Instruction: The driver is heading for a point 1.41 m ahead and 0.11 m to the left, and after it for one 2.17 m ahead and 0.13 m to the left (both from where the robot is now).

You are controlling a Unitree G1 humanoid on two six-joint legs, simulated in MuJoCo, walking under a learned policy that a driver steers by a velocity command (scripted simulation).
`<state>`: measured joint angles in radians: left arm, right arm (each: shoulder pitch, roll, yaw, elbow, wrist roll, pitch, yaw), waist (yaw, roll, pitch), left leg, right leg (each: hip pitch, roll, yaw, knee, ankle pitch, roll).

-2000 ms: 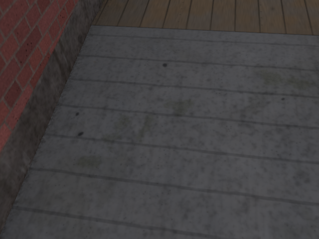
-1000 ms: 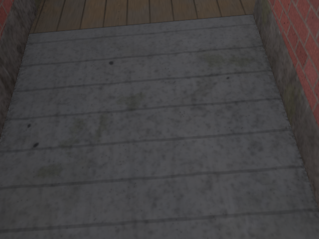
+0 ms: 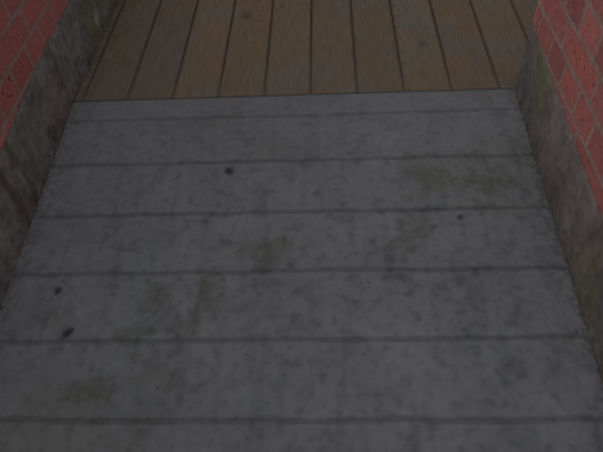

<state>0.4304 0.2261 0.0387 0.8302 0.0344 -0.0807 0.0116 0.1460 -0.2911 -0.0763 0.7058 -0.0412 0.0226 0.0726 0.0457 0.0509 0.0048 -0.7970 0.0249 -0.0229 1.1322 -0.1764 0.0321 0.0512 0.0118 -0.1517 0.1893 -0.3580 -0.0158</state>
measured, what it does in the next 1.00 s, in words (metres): climbs: left foot, then right foot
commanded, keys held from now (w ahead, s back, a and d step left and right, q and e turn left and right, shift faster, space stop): w+q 0.46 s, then w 0.04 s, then w+e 0.50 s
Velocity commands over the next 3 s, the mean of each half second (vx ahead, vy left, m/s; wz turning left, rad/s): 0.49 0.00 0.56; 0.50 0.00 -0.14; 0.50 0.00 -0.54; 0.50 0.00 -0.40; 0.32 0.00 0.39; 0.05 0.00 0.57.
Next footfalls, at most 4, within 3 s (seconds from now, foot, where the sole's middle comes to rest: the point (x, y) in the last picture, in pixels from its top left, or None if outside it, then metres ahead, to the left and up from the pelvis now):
0.18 left None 0.26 0.11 -0.75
0.72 right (312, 388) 0.61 0.07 -0.72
1.20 left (227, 287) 0.86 0.29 -0.70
1.70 right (334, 221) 1.06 0.03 -0.68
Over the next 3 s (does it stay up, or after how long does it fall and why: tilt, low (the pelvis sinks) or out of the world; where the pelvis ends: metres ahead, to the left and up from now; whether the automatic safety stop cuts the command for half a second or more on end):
stays up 1.41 0.00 0.12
